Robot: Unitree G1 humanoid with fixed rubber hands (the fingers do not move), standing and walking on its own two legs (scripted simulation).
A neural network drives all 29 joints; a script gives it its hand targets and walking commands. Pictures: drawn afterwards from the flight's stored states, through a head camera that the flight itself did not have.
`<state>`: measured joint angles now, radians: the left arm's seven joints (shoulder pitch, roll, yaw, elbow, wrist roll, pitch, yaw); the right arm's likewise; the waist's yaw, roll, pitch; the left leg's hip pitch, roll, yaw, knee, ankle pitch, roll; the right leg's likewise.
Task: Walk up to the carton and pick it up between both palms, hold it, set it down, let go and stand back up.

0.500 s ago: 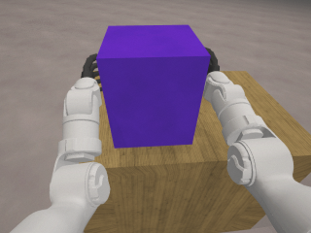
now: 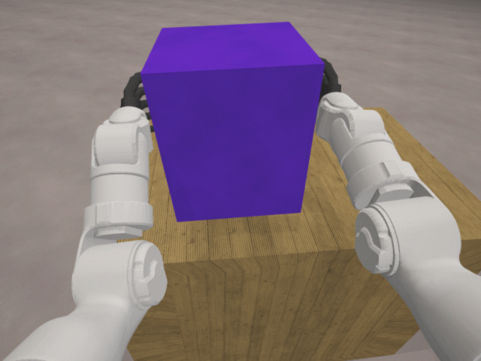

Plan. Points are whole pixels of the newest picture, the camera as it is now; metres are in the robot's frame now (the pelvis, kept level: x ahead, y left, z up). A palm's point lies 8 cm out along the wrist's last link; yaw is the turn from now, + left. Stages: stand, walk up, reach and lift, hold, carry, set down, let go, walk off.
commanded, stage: reach and lift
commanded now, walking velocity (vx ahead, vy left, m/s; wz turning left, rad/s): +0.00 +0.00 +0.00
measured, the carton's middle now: (232, 122) +0.42 +0.02 +0.23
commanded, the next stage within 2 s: hold in 0.52 s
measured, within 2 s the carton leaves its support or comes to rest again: neither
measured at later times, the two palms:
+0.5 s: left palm (132, 109) +0.38 +0.17 +0.27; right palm (334, 95) +0.40 -0.13 +0.29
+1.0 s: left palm (129, 98) +0.37 +0.17 +0.29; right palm (343, 86) +0.39 -0.13 +0.31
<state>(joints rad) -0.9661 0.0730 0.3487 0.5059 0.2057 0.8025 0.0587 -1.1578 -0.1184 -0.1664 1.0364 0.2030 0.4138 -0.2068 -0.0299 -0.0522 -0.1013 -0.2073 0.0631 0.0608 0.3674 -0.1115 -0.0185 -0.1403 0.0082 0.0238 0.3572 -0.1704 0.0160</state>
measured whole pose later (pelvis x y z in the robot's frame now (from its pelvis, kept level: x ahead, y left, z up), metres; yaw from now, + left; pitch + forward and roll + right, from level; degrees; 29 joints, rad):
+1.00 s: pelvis +0.00 +0.00 +0.00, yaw +0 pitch -2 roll -1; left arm -1.00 0.08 0.35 0.46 0.20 0.96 0.06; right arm -1.18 -0.16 -0.11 0.96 0.32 0.61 -0.26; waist -0.04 -0.03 -0.19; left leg -0.21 0.06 0.06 0.37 -0.12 -0.02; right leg -0.14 0.01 0.02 0.35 -0.17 0.02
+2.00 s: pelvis +0.00 +0.00 +0.00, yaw +0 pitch -2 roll -1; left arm -1.01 0.09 0.35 0.46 0.20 0.96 0.05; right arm -1.19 -0.16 -0.11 0.95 0.33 0.65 -0.27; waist -0.05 -0.03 -0.19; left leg -0.21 0.06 0.06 0.37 -0.12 -0.02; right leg -0.14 0.01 0.02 0.35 -0.17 0.02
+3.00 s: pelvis +0.00 +0.00 +0.00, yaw +0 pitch -2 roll -1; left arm -1.02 0.09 0.35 0.46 0.20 0.95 0.05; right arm -1.19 -0.16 -0.11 0.94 0.34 0.67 -0.28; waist -0.06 -0.03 -0.19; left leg -0.21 0.06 0.06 0.37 -0.12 -0.02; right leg -0.14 0.01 0.02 0.35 -0.17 0.02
